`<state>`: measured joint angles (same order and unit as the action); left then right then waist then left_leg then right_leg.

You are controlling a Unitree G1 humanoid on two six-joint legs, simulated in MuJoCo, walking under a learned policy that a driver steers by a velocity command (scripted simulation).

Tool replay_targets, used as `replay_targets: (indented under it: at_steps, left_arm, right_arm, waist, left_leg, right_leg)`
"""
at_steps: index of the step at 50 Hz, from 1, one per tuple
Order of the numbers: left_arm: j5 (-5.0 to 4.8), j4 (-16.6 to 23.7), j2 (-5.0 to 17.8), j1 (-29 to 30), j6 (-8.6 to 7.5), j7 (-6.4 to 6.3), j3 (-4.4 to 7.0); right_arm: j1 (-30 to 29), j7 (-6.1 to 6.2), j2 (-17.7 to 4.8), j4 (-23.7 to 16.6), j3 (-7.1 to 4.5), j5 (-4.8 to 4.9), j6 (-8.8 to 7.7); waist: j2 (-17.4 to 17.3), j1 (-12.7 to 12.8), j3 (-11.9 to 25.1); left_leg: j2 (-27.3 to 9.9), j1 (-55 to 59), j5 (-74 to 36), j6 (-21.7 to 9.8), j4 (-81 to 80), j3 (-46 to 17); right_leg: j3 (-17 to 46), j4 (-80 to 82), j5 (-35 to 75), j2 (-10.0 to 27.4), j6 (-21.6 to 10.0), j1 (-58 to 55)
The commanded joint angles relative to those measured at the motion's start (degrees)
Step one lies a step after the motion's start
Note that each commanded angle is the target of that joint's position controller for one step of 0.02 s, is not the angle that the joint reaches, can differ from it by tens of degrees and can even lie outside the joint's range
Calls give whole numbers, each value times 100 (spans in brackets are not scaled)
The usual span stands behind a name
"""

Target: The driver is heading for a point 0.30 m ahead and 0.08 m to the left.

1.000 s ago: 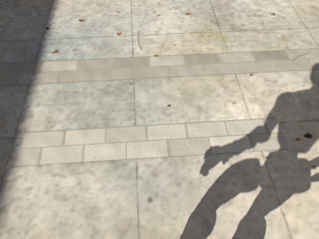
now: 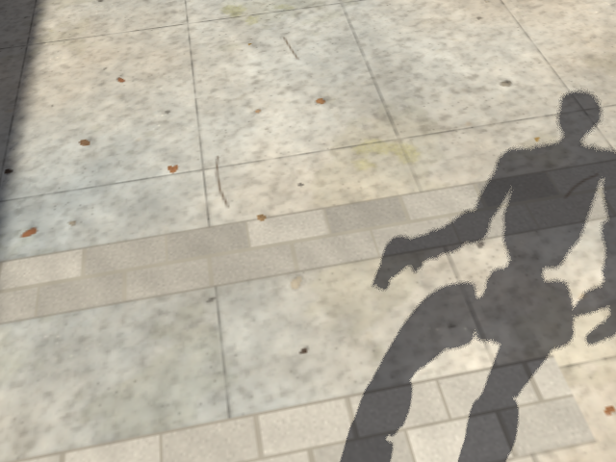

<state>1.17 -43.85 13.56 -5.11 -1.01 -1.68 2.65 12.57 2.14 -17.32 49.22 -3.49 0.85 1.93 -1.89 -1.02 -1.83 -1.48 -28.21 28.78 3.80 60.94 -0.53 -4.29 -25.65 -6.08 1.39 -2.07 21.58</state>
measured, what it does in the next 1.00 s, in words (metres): steps on the spot, turning left: left foot, then right foot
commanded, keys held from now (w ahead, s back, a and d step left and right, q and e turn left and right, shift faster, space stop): q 0.48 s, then no key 0.52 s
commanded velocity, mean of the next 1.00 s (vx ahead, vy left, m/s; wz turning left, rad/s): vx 0.01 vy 0.00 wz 0.36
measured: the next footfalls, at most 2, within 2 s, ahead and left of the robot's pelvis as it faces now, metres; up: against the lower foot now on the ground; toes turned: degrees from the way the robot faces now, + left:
left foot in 0.20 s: +0.04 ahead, +0.14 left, +0.00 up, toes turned +10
right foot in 0.66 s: +0.11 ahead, -0.08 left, +0.00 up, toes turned +23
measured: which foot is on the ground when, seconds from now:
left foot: up 0.00-0.18, down 0.20-0.68, up 0.70-0.94, down 0.96-1.00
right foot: down 0.00-0.20, up 0.22-0.64, down 0.66-1.00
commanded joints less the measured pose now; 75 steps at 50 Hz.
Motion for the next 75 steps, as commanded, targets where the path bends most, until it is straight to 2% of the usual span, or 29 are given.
replay_targets:
  at_steps: [1, 6, 8, 9, 10, 11, 12, 13, 15, 16, 18, 23, 29, 32, 33, 34, 35, 36, 37, 39, 43, 45, 47, 48, 49, 50, 52, 58, 75]
  left_arm:
    - [15, 244, 871, 285, -37, -83, 244]
    - [-89, 88, 1104, 214, 53, -142, 325]
    - [-201, 45, 1147, 303, 115, -133, 344]
    - [-250, -32, 1028, 175, 145, -123, 330]
    - [-215, -135, 781, -130, 185, -87, 294]
    - [-29, 129, 572, -14, 180, -76, 240]
    - [-10, 309, 781, 701, 146, -109, 311]
    - [-115, 292, 852, 601, 153, -120, 353]
    - [-65, 11, 980, 203, 182, -197, 441]
    - [-33, -18, 969, 150, 176, -202, 454]
    - [-85, 0, 852, 106, 130, -176, 439]
    - [-138, 104, 678, 381, 46, -117, 337]
    - [-200, 9, 811, 130, -27, 38, 307]
    - [-178, -96, 767, -216, -102, 127, 280]
    - [-115, -123, 897, -308, -117, 139, 302]
    - [6, -76, 1247, -401, -112, 120, 351]
    - [81, -112, 1467, -220, -73, 108, 370]
    - [90, -31, 1106, -133, -104, 110, 281]
    - [59, -21, 1056, -88, -129, 102, 257]
    - [-91, -37, 1036, 98, -151, 84, 232]
    - [-100, -208, 895, 112, -27, 71, 164]
    - [-101, -307, 995, -104, 36, 70, 173]
    - [-178, -381, 985, -166, 49, 86, 141]
    - [-167, -429, 921, -323, -1, 106, 107]
    - [-45, -414, 843, -406, -80, 162, 66]
    - [-41, -487, 666, -547, -120, 187, 40]
    - [-45, -541, 825, -76, -90, 168, 58]
    - [-80, -836, 770, -190, 56, 47, 61]
    - [-110, -1595, 776, -446, 83, -48, 50]
  right_arm:
    - [553, 43, -288, -308, -118, -30, 109]
    - [277, -137, -400, -593, -141, -36, 91]
    - [544, -208, -421, -539, -192, -54, 99]
    - [707, -219, -506, -479, -247, -92, 108]
    - [769, -173, -832, -531, -341, -132, 108]
    - [590, -84, -1536, -795, -458, -142, 115]
    - [720, -120, -1451, -847, -418, -372, -32]
    - [423, -123, -1317, -880, -387, -374, -169]
    - [-194, -78, -965, -1029, -314, -99, -251]
    - [-252, -48, -847, -1061, -263, -60, -245]
    - [-70, -3, -754, -1071, -228, -76, -227]
    - [161, 88, -934, -1126, -318, -30, -145]
    - [-78, 3, -906, -1259, -291, -77, -46]
    - [-294, 6, -805, -1274, -216, 1, 1]
    - [-179, 16, -722, -1249, -184, -9, -4]
    - [-14, 11, -472, -1268, -104, -124, -37]
    - [126, -12, -403, -1357, -107, -103, -91]
    - [-78, -1, -760, -1332, -185, -170, -120]
    - [-181, 6, -986, -1289, -292, -89, -115]
    - [-103, 43, -817, -1154, -301, -85, -25]
    - [-203, -11, -205, -1076, -78, -64, -27]
    - [-269, -21, -240, -1022, -82, -7, -47]
    - [-28, -30, -327, -854, -113, -23, -44]
    - [-59, -17, -514, -869, -138, -81, -36]
    - [-15, 23, -859, -913, -195, -132, -16]
    - [-110, -23, -866, -799, -201, -147, -9]
    - [-209, -123, -417, -804, -94, -207, -79]
    - [-51, -99, -391, -565, -33, -172, -268]
    - [111, -68, -266, 33, 74, -129, -302]
  waist:
    - [1069, -127, 672]
    - [1006, -28, 884]
    - [901, -227, 848]
    - [681, -258, 748]
    - [-315, -162, 435]
    - [-1868, 17, 91]
    - [-1305, -365, 258]
    - [-980, -125, 249]
    - [-599, 141, 329]
    - [-592, 179, 414]
    - [-512, 167, 633]
    - [-645, -35, 640]
    - [-769, -96, 719]
    - [-646, 158, 713]
    - [-457, 159, 714]
    - [412, 25, 866]
    - [1479, -262, 626]
    - [1385, 14, 639]
    - [1155, 80, 534]
    - [973, 12, 407]
    - [1145, 82, 469]
    - [1193, 202, 566]
    - [1083, 51, 521]
    - [889, 110, 559]
    - [283, 257, 704]
    - [-439, 451, 736]
    - [-155, 183, 403]
    - [-164, 209, 60]
    - [123, 193, 50]
  left_leg:
    - [-203, 380, -496, 1, -339, 86]
    - [-236, 886, -859, -261, -1520, 270]
    - [-69, 1420, -1353, -501, -2441, 498]
    - [44, 1718, -1572, -691, -2944, 438]
    - [-517, 1938, -2190, -1042, -3881, -615]
    - [-1934, 2129, -3210, -1972, -4398, -2818]
    - [-2041, 1633, -2886, -2395, -4661, -3111]
    - [-1734, 1602, -2571, -2121, -4632, -2594]
    - [-1270, 1695, -2378, -1520, -4443, -1950]
    - [-1153, 1645, -2710, -1482, -4381, -1790]
    - [-1047, 1881, -3164, -1532, -4279, -1704]
    - [-953, 2349, -2948, -1580, -4131, -1966]
    - [-972, 1952, -3537, -1690, -3896, -2262]
    - [-741, 1856, -3602, -1429, -3577, -2278]
    - [-546, 1597, -3049, -1183, -3455, -2183]
    - [-50, 1088, -1945, -846, -2678, -1663]
    - [697, 364, -115, -535, -2240, -924]
    - [492, 336, 655, -263, -1347, -842]
    - [472, 198, 607, -157, -663, -860]
    - [369, 9, 239, 33, -233, -949]
    - [149, 802, -210, 182, -1714, -310]
    - [178, 1216, -662, 157, -2625, -117]
    - [231, 1900, -1919, -25, -4072, -4]
    - [31, 2352, -2497, -170, -4192, -306]
    - [-468, 2787, -3749, -374, -3828, -747]
    - [-488, 2325, -3105, -675, -3608, -735]
    - [-318, 1777, -2074, -658, -3816, -722]
    - [-180, 1449, -1979, -496, -3834, -628]
    - [-9, 1549, -2055, -514, -3811, -427]
  right_leg:
    - [761, 1161, 332, 1406, -1153, -257]
    - [608, 981, 317, 1717, -1081, -682]
    - [387, 630, -52, 1633, -790, -597]
    - [170, 202, -535, 1428, -487, -388]
    - [-355, -964, -1305, 914, 40, 245]
    - [-584, -2427, -3017, -81, 599, 1809]
    - [465, -3526, -3190, -222, 490, 1836]
    - [727, -3842, -2642, -113, 372, 1867]
    - [824, -3829, -1778, 2, 353, 1844]
    - [799, -3956, -1551, -44, 399, 1669]
    - [814, -3917, -1297, -143, 469, 1549]
    - [923, -2358, -1172, -225, 646, 1385]
    - [759, -1343, -1432, -246, 602, 203]
    - [622, 199, -443, -247, 377, -631]
    - [800, 583, 256, 10, 240, -1131]
    - [1676, 679, 1190, 938, -75, -1711]
    - [2536, 641, 2117, 1670, -919, -1629]
    - [2863, 790, 1896, 2024, -1451, -1352]
    - [2695, 804, 1688, 1847, -1451, -1353]
    - [2225, 693, 1458, 1495, -1155, -1412]
    - [1402, 482, 1903, 915, -898, -1369]
    - [1459, 352, 2079, 941, -926, -1489]
    - [1417, 250, 1723, 834, -720, -1343]
    - [1438, 275, 1233, 773, -451, -1079]
    - [1172, 53, 647, 532, -160, -732]
    - [721, 187, -279, 122, 118, -943]
    - [609, 22, -402, 41, 339, -1131]
    - [656, -33, -162, 71, 305, -1139]
    - [656, 49, -51, 64, 377, -1145]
